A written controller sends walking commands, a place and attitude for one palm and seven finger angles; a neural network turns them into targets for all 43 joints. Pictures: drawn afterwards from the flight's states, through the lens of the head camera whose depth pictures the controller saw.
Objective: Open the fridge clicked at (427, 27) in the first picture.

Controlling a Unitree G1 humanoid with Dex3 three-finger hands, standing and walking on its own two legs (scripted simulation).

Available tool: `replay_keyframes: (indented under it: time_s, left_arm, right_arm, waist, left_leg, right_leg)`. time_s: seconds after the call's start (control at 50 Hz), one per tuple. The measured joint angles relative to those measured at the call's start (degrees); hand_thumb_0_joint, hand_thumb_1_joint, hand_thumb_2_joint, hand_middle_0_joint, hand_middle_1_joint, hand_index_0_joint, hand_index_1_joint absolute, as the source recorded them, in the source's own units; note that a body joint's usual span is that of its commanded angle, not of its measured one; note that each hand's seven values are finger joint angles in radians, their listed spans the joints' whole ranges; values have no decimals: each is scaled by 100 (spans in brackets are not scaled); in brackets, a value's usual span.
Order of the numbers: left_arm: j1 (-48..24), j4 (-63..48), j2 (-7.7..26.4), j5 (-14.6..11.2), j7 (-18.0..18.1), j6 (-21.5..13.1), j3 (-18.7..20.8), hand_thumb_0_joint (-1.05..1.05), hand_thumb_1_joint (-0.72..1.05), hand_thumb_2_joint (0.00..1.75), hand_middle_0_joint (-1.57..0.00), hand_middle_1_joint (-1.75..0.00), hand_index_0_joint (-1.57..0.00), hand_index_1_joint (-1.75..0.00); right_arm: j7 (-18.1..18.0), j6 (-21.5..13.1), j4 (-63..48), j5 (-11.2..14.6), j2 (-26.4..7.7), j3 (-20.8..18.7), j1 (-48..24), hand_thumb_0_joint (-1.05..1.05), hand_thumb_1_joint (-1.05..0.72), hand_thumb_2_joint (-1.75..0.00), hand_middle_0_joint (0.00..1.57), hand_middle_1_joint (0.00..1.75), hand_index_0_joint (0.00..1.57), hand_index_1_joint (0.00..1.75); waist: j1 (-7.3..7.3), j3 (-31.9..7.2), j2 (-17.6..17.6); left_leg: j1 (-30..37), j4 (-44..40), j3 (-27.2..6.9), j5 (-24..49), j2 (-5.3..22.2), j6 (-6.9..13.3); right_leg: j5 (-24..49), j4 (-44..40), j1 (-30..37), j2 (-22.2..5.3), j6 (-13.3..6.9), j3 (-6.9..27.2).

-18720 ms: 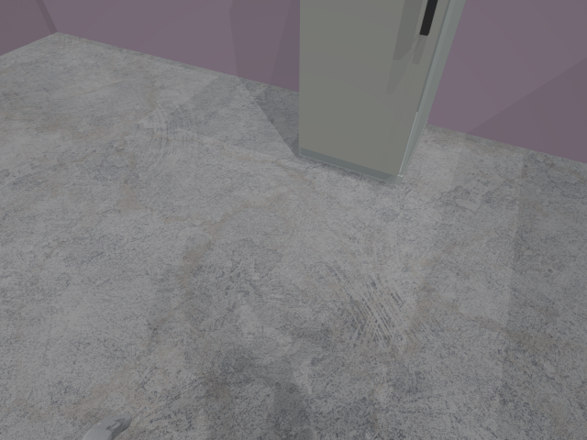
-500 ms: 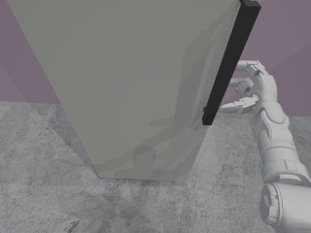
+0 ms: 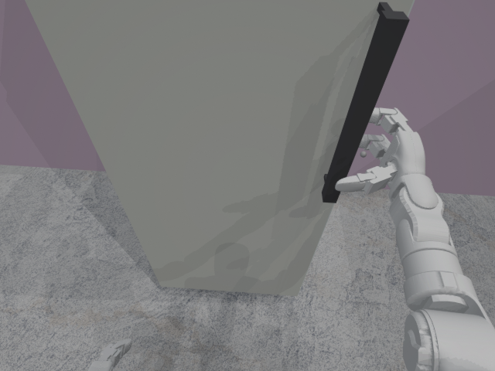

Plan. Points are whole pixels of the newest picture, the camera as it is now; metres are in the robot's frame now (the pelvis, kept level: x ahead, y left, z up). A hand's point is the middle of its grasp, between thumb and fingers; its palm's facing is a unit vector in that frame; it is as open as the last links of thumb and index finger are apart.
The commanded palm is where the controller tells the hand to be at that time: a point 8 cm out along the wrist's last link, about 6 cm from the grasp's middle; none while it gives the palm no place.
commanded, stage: slide the fingers in behind the handle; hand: right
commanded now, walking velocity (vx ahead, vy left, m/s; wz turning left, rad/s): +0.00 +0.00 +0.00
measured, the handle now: (350, 122) +0.49 -0.11 +0.17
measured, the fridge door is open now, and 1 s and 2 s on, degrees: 0 0 0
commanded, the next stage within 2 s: grip the handle and tug to test in 1.30 s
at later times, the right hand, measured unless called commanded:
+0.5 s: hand (353, 152) +0.43 -0.11 +0.16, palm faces -0.04 +1.00 +0.01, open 14.0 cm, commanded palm +0.40 -0.17 +0.16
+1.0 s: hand (340, 148) +0.44 -0.09 +0.15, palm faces -0.04 +1.00 +0.01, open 14.0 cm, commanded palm +0.41 -0.15 +0.16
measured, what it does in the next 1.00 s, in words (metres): stands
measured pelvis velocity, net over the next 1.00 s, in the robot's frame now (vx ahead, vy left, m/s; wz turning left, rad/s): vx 0.01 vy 0.01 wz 0.00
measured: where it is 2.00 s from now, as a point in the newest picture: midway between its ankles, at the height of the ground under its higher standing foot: outside the picture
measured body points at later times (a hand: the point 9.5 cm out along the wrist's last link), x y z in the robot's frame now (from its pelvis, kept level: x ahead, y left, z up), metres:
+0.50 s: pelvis +0.00 +0.01 +0.00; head +0.02 +0.02 +0.45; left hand +0.10 +0.26 -0.11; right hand +0.43 -0.17 +0.16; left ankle -0.02 +0.11 -0.73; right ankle +0.03 -0.11 -0.73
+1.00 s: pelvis +0.01 +0.01 +0.00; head +0.02 +0.02 +0.45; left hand +0.11 +0.26 -0.11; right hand +0.44 -0.15 +0.16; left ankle -0.02 +0.11 -0.73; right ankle +0.03 -0.11 -0.73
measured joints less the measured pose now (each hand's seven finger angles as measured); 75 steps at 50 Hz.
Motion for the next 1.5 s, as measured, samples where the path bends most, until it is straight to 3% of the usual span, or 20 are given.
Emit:
replay_keyframes:
  time_s: [0.24,0.66,0.86,1.0,1.14,1.32,1.5]
  left_arm:
    - [-107,-15,-5,-5,16,30,-29,1,90,89,-20,-30,-20,-30]
    - [-54,9,-19,17,7,112,8,1,90,89,-20,-30,-20,-30]
    - [-96,57,-12,27,-28,112,31,1,90,89,-20,-30,-20,-30]
    - [-140,6,-79,80,-47,118,2,1,90,89,-20,-30,-20,-30]
    - [-68,-5,-80,59,-44,177,7,1,90,89,-20,-30,-20,-30]
    - [-107,64,-21,34,-16,170,46,1,90,89,-20,-30,-20,-30]
    - [-138,24,-81,85,-44,160,9,1,90,89,-20,-30,-20,-30]
  right_arm:
    - [-13,95,16,41,-17,59,-130,-2,50,-30,30,120,30,120]
    - [-179,119,-190,15,100,73,52,-2,50,-30,30,120,30,120]
    - [-275,209,-224,16,345,320,-17,-2,50,-30,29,120,30,120]
    - [-444,135,-228,-85,392,204,-12,-2,50,-30,30,120,30,120]
    - [-363,139,-332,-75,294,164,138,-2,50,-30,31,121,30,120]
    - [-377,238,-358,-10,393,432,48,-2,50,-30,30,121,29,120]
    - [-515,130,-234,-115,418,251,3,-2,47,-31,30,121,30,120]
  waist:
    - [-51,24,-15]
    - [-15,46,-16]
    - [-51,23,-44]
    - [-9,23,-13]
    - [-37,0,-16]
    - [-78,58,-42]
    - [-18,20,-9]
  left_leg:
    - [29,-63,62,35,-17,39]
    - [100,-119,32,20,-50,71]
    - [113,-112,61,-10,-17,53]
    - [99,-111,6,-6,-26,56]
    - [172,-165,-12,3,-46,61]
    - [199,-174,73,8,-19,51]
    - [151,-162,4,27,-30,57]
  right_leg:
    - [69,-77,14,-6,36,65]
    - [57,-157,111,-32,72,43]
    - [36,-142,105,4,58,74]
    - [39,-179,131,-8,63,21]
    - [28,-208,202,-25,70,6]
    - [45,-178,173,10,58,92]
    - [71,-228,182,-5,63,26]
